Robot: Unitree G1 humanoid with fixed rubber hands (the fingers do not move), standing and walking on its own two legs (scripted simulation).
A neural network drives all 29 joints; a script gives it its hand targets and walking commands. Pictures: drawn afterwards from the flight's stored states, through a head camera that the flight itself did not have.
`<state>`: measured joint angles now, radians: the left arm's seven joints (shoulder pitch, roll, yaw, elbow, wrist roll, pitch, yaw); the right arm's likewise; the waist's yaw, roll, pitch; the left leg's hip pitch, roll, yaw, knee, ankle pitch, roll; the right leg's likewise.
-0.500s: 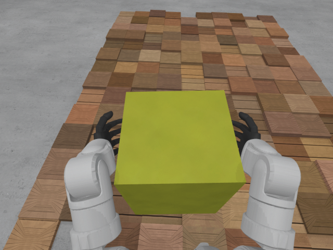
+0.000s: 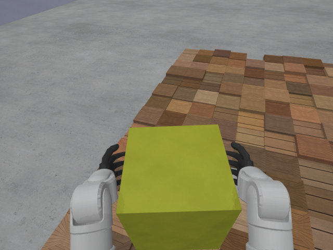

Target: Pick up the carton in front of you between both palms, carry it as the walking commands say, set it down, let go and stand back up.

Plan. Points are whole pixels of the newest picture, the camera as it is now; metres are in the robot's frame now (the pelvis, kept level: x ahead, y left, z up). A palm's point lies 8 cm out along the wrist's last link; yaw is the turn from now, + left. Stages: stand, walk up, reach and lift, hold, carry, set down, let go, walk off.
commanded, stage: carry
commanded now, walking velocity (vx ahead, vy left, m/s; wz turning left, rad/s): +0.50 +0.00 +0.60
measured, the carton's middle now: (175, 190) +0.28 +0.00 +0.03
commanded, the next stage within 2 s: none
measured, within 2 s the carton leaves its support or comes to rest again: neither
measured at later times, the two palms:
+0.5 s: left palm (104, 92) +0.64 +0.24 +0.09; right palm (184, 79) +0.71 -0.05 +0.09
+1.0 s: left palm (112, 39) +0.98 +0.26 +0.16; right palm (176, 37) +0.96 -0.04 +0.16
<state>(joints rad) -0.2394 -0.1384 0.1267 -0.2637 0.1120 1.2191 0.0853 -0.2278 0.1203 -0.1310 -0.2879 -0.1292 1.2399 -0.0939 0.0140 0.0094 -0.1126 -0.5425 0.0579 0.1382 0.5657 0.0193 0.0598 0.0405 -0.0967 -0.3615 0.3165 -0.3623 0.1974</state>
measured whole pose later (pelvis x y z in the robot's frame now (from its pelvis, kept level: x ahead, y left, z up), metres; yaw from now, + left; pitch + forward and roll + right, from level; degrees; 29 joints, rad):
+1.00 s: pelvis +0.58 +0.12 +0.01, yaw +0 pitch +6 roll -3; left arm -0.87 0.01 0.23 -0.07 0.02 1.30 0.14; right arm -0.77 0.03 -0.31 -0.16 -0.05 1.29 -0.16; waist -0.04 -0.02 0.09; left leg -0.29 0.08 0.18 0.49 -0.26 0.00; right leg -0.65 -0.01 -0.03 1.01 -0.31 -0.04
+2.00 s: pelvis +1.18 +0.00 -0.01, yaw -13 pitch +3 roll +1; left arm -0.37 -0.11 0.12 -0.19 0.12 1.27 0.12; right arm -0.39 0.01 -0.13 -0.17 -0.04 1.29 -0.10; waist 0.00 0.02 -0.19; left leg -0.41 0.06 0.04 1.03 -0.46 0.03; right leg -0.26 -0.05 -0.21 0.51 -0.23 -0.07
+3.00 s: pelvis +1.82 -0.08 -0.01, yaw +5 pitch +5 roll +1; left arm -0.57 -0.04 0.21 0.04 0.07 1.18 0.11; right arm -0.60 0.04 -0.21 0.06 -0.07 1.21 -0.13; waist 0.04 -0.01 -0.03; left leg -0.61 0.02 0.03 0.96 -0.37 0.00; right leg -0.30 0.02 -0.11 0.41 -0.21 -0.08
